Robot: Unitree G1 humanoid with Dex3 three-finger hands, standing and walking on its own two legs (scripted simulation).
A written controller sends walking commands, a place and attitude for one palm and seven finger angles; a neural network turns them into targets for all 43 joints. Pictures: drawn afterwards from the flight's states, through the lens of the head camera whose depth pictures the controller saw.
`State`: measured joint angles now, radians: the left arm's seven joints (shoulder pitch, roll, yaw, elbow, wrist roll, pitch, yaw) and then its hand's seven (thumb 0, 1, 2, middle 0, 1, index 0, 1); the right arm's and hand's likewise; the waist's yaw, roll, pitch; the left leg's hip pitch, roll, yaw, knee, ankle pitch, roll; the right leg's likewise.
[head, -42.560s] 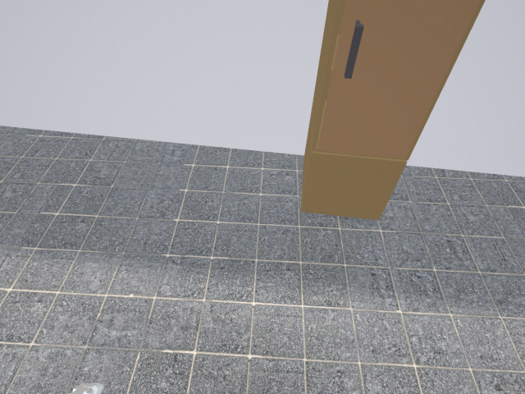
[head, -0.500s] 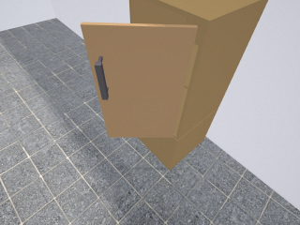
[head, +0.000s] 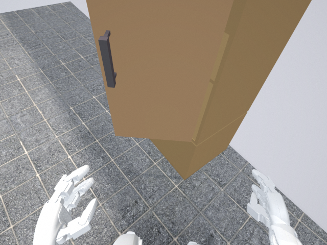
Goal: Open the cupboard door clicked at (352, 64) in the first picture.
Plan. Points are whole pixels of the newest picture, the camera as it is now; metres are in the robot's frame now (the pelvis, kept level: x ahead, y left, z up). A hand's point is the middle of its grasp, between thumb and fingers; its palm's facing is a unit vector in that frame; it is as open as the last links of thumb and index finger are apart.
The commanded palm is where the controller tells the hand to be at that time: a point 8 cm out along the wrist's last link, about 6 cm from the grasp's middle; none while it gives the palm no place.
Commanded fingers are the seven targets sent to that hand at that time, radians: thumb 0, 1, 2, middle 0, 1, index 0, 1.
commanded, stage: raise the hand with hooked fingers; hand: left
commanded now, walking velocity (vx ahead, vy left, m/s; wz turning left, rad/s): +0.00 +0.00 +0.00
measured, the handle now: (109, 60) +0.56 +0.21 +0.14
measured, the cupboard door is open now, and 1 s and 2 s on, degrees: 50 50 50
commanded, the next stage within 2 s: move the hooked fingers beside the handle in 1.68 s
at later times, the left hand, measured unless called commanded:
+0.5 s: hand (58, 180) +0.22 +0.24 +0.09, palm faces +0.07 -1.00 -0.06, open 11.6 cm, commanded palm +0.19 +0.29 +0.09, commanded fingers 0.00 -0.20 0.43 -0.28 -1.00 -0.28 -1.00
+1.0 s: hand (31, 143) +0.27 +0.29 +0.13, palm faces +0.08 -1.00 -0.05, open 13.9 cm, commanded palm +0.25 +0.34 +0.14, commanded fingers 0.00 -0.50 0.30 -0.30 -1.20 -0.30 -1.20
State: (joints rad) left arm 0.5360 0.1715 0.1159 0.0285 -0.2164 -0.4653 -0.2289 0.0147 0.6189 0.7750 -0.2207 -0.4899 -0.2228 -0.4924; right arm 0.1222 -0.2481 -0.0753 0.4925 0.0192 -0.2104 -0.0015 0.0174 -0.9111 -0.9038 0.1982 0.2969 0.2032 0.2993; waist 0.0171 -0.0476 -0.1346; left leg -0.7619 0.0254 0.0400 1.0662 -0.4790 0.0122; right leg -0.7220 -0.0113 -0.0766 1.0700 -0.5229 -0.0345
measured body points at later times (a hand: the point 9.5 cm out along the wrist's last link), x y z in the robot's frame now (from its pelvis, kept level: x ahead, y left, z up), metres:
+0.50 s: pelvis +0.01 +0.00 +0.02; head +0.05 +0.00 +0.47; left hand +0.21 +0.29 +0.09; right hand +0.15 -0.25 -0.07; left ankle +0.03 +0.11 -0.67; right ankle +0.01 -0.10 -0.67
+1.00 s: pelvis +0.01 +0.02 +0.04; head +0.03 +0.03 +0.49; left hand +0.26 +0.35 +0.14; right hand +0.20 -0.19 -0.02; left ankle +0.03 +0.11 -0.67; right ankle +0.01 -0.10 -0.67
